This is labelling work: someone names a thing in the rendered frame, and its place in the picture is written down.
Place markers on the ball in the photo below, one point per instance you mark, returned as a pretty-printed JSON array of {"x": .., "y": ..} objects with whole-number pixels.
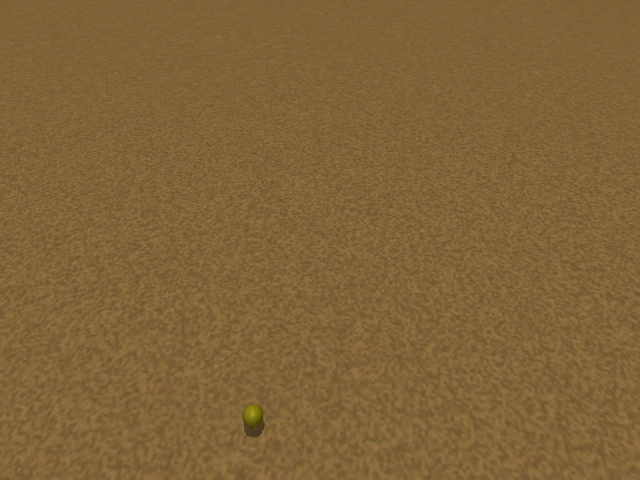
[{"x": 252, "y": 415}]

